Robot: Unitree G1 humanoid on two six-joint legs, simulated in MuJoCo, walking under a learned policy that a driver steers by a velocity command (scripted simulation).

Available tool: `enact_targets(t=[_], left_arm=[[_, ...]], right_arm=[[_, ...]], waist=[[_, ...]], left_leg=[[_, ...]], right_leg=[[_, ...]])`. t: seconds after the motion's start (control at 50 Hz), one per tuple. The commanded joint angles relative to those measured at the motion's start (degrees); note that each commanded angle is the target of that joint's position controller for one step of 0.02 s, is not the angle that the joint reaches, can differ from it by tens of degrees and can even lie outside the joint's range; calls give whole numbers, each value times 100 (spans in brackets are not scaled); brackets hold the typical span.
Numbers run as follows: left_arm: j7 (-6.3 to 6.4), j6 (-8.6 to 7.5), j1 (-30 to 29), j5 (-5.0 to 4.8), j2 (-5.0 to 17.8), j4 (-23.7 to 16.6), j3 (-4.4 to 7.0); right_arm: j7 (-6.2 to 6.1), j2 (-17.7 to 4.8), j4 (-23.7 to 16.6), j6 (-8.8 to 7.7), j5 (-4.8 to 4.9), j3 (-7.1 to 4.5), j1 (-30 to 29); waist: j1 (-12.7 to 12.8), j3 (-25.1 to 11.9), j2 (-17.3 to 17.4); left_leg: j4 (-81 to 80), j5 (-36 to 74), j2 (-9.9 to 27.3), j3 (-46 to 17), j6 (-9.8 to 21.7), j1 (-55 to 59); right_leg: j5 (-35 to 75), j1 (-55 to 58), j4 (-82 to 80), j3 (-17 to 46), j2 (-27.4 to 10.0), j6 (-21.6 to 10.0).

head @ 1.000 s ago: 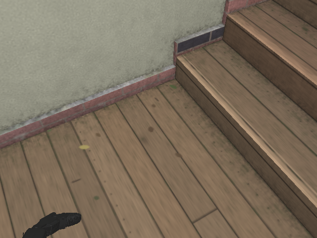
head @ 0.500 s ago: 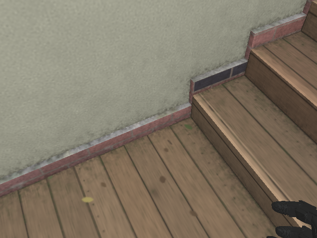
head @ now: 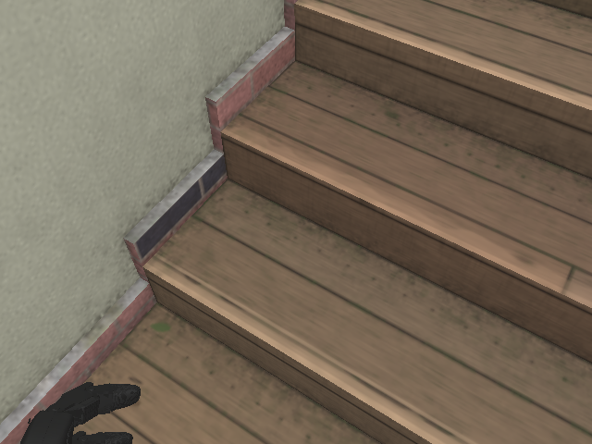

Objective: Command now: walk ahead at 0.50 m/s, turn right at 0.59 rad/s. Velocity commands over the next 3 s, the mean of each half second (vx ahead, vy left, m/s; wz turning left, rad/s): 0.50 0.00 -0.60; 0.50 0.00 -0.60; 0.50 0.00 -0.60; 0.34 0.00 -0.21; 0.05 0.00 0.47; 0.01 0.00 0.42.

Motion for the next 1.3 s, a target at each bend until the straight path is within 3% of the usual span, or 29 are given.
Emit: enact_targets(t=[0.02, 0.04, 0.06, 0.08, 0.1, 0.16, 0.32, 0.42, 0.48, 0.5, 0.52, 0.54, 0.6, 0.72, 0.78, 0.82, 0.86, 0.92, 0.94, 0.96, 0.98, 1.0, 1.02, 1.04, 1.06, 1.12, 1.18, 1.24, 1.3], left_arm=[[2, -69, 1019, 13, 893, -160, 382], [117, -15, 2019, -8, 1279, 122, 571], [193, -14, 1998, -57, 2005, 137, 675], [245, -69, 2223, -2, 1636, -118, 564], [261, -143, 2037, 4, 1412, -66, 468], [312, -168, 1043, 52, 1040, -185, 321], [486, -138, 1116, 11, 1037, 122, 297], [543, 72, 1399, 46, 849, 171, 247], [495, 5, 1164, 52, 658, 239, 158], [461, -29, 1034, 47, 294, 136, 48], [445, -115, 1438, 31, -180, -89, -104], [433, -150, 1923, -118, 461, 24, -7], [439, -104, 944, -16, 604, -47, 54], [429, 94, 277, -138, -750, -734, -463], [391, 100, -237, -24, -981, -1217, -675], [315, 36, -866, 57, -829, -1580, -732], [269, -70, -1334, -40, -791, -1715, -762], [251, -80, -157, -21, -357, -1309, -512], [232, -47, 544, -12, -125, -1101, -389], [174, 21, 1131, -8, 237, -956, -209], [210, 79, 1921, 47, 1014, -646, 80], [412, 177, 2254, 183, 1514, -418, 220], [455, 39, 2257, 312, 1092, -170, 68], [327, -42, 2529, 179, 735, 310, -9], [198, -39, 2430, 125, 373, 704, -77], [38, 26, 1537, 85, -873, 1218, -408], [68, -90, 992, 70, -378, 1169, -309], [168, -84, 2021, 179, -177, 1672, -315], [347, 52, 3143, -39, -121, 1906, -264]], right_arm=[[-100, -1175, -402, 73, 50, -260, -304], [-119, -954, -517, 41, -95, -151, -185], [-18, -62, -951, -65, -373, 164, 322], [79, -523, -953, -306, -148, 122, -199], [114, -846, -1172, -419, 77, 50, -847], [-2, -774, -1179, -405, -169, 90, -702], [20, -167, -1523, -107, -235, 291, -1311], [137, -234, -1581, -100, -115, 241, -1604], [89, -503, -1451, -134, -180, 29, -843], [13, -689, -1372, -186, -286, -58, -132], [-45, -1209, -1320, -185, -453, -153, 357], [-16, -1117, -1251, -191, -344, -223, 346], [-177, -205, -1239, 42, -251, 26, -7], [-174, 416, -235, 139, -232, 278, 920], [-24, 181, -58, 234, -301, 281, 497], [-201, -191, -63, 228, -367, 272, 492], [-340, -354, 152, 195, -68, 240, 783], [-348, -1191, 170, 261, 4, 19, 873], [-335, -1358, 26, 375, -22, -71, 520], [-291, -1293, -142, 368, -24, -90, 505], [-229, -732, -624, 165, -173, -13, 294], [124, -219, -754, -137, -400, 70, 59], [404, -50, -663, -351, -180, -2, -63], [466, 272, -976, -380, -73, 126, -643], [403, 728, -1243, -382, -139, 310, -958], [313, 1242, -1489, -238, -83, 670, -413], [230, 883, -1801, -146, -212, 713, -848], [85, 1480, -2166, -117, -207, 968, -1525], [96, 1339, -2843, -293, -280, 1043, -3048]], waist=[[1063, -718, 586], [1486, -1296, 239], [833, -1878, -1543], [1334, -2803, -751], [1440, -1975, -367], [654, -816, 262], [574, -353, -247], [801, -712, -549], [220, -558, -787], [-112, -1200, -376], [187, -1609, 1256], [376, -1597, 1243], [231, 11, 584], [476, 248, 701], [838, 366, 362], [746, 75, 601], [611, -415, 879], [1258, -1550, 1597], [1540, -1868, 1680], [1730, -2254, 1623], [1796, -2383, 63], [1594, -2959, -1622], [1438, -2587, -742], [1331, -1206, -247], [950, -228, 78], [-34, 240, -161], [-200, 289, 224], [270, 180, -418], [1013, -96, -228]], left_leg=[[1956, 5723, 1203, -146, 649, -417], [3523, 4432, 994, -155, 408, -1733], [5714, -957, -60, -348, 47, -4658], [6603, -1334, -285, -1698, 61, -5164], [6578, -681, -9, -1777, 110, -5592], [5375, 187, 489, -1805, 20, -4387], [2695, 1614, -195, -1379, -242, -3231], [2067, 1509, -471, -1531, -48, -2894], [612, 1407, -315, -1576, 426, -1849], [490, 1736, 373, -2117, 714, -367], [173, 1643, 1876, -4816, 1497, 1376], [58, -13, 2604, -6147, 2093, 1271], [-128, -509, 1652, -3936, 1552, -92], [-355, 26, 1740, -2382, 1353, -771], [-476, 175, 1168, -1336, 1049, -2178], [-1156, 905, 991, -1066, 1289, -3072], [-1839, 2076, 1042, -653, 1344, -2819], [-26, 10421, 1458, -304, 1372, -308], [1074, 11231, 1702, -338, 1321, 536], [2203, 10934, 1640, -406, 1271, 459], [4375, 7283, 1001, -803, 979, -2209], [7138, 708, -580, -1815, 667, -4450], [9092, 583, -438, -2854, 741, -5414], [9951, 723, -379, -2388, 828, -6215], [10407, 839, -272, -2051, 911, -6773], [11230, 1095, 2, -1665, 985, -7002], [9528, 1640, 172, -1194, 690, -6600], [11070, 1037, 76, -868, 483, -8125], [8676, 1174, 115, -544, 234, -8226]], right_leg=[[-217, 1920, -484, -457, 687, -453], [92, 3778, -389, 178, 440, -684], [-493, 5954, -566, 3311, -1152, -1757], [-1204, 6163, -1427, 4823, -1637, -2134], [-811, 5611, -1569, 3970, -1416, -1832], [922, 3104, -1793, 2660, -905, -1461], [1375, 1615, -1777, 1576, 62, -1007], [1048, 2347, -1033, 2470, -311, -835], [1032, 2313, -247, 2755, -125, -661], [800, 1733, 1256, 2219, 303, -393], [-2552, -402, 3166, 1593, 1281, 71], [-2876, -1293, 4493, 1514, 917, 339], [-1991, -2291, 6195, 872, 385, 604], [-2225, -4837, 10312, 864, 160, 360], [-1229, -4505, 8966, 457, -13, 424], [-863, -3114, 7294, -192, -134, 577], [-1170, -1347, 5501, -789, -207, 421], [-2551, -70, 4241, -1262, 746, -183], [-2561, 62, 3280, -1128, 938, -375], [-2355, 1014, 2052, -382, 1090, -604], [-1642, 2968, 924, 2656, 97, -1339], [-2678, 3918, -1356, 6551, -1108, -2162], [-3172, 3546, -1813, 6758, -1460, -1862], [-3487, 2678, -1804, 6011, -1283, -1511], [-3189, 1863, -1539, 4754, -931, -1150], [-1147, 686, -1041, 2003, -53, -521], [-1033, -365, -1560, 1513, 236, -517], [-937, 723, -1601, 2054, -73, -832], [-451, 1570, -1923, 2602, -216, -929]])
